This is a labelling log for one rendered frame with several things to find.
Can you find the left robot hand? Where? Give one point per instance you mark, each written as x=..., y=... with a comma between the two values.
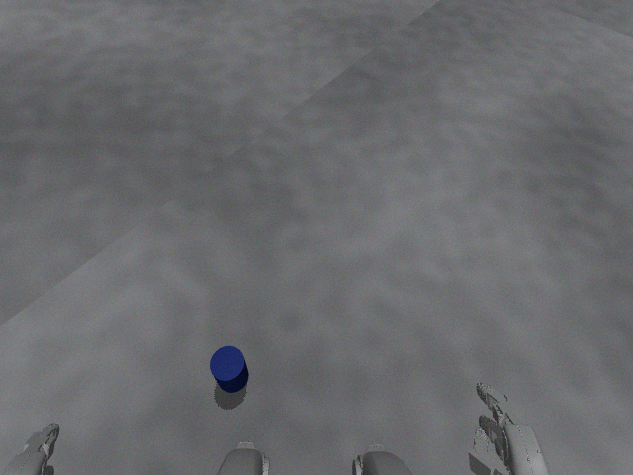
x=37, y=452

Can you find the right robot hand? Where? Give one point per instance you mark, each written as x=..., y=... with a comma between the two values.
x=516, y=444

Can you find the can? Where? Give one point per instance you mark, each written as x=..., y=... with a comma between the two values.
x=229, y=369

